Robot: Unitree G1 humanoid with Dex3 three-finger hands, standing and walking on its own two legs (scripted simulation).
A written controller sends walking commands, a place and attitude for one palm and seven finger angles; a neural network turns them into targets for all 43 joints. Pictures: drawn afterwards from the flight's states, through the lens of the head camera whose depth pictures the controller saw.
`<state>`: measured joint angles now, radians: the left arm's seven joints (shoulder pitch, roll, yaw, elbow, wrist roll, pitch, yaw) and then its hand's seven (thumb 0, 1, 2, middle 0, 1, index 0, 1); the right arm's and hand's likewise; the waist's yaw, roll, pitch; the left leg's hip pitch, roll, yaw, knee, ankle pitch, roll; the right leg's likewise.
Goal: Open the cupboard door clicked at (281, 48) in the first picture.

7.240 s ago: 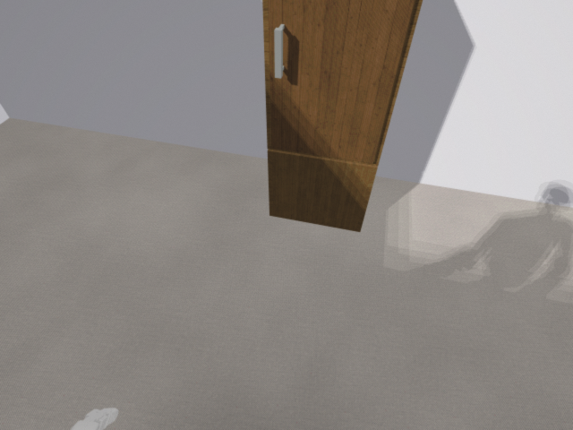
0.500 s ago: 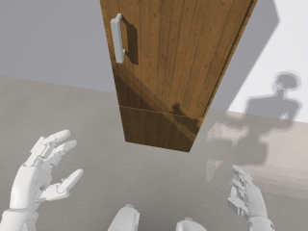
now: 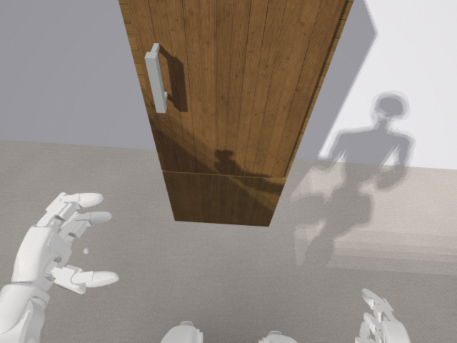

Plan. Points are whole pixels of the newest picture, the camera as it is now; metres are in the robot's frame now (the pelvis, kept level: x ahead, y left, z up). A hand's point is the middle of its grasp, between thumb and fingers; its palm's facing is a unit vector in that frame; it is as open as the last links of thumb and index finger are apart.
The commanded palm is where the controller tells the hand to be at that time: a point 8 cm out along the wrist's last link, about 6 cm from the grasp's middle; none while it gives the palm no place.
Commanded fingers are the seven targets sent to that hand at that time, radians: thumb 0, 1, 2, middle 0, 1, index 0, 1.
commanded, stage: raise the hand with hooked fingers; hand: left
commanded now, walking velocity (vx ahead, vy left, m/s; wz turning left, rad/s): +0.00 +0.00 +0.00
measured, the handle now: (158, 79) +0.62 +0.19 +0.09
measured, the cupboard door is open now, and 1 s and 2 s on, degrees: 0 0 0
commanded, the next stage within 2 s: move the hooked fingers beside the handle in 1.00 s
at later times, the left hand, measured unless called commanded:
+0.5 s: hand (45, 198) +0.30 +0.29 +0.11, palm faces +0.04 -1.00 -0.04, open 14.0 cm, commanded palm +0.27 +0.33 +0.11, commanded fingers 0.00 -0.50 0.30 -0.30 -1.20 -0.30 -1.20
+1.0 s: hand (66, 199) +0.30 +0.26 +0.11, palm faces +0.02 -1.00 -0.03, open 14.0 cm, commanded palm +0.27 +0.31 +0.11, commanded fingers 0.00 -0.50 0.30 -0.30 -1.20 -0.30 -1.20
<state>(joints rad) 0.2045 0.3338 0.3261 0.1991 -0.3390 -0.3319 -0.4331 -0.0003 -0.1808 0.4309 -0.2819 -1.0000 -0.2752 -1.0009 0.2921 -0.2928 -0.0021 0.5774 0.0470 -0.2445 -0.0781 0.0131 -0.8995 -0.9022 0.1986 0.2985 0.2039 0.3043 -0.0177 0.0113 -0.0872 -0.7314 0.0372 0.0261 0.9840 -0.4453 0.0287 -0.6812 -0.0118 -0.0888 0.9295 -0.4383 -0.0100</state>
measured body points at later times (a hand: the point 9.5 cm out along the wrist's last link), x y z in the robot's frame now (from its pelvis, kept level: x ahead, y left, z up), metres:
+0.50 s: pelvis +0.01 +0.01 +0.02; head +0.05 +0.03 +0.47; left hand +0.29 +0.35 +0.11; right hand +0.18 -0.22 -0.06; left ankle +0.02 +0.10 -0.68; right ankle +0.01 -0.12 -0.68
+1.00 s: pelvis +0.01 -0.01 +0.02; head +0.05 -0.01 +0.47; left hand +0.29 +0.32 +0.11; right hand +0.17 -0.26 -0.06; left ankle +0.02 +0.10 -0.68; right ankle +0.01 -0.12 -0.68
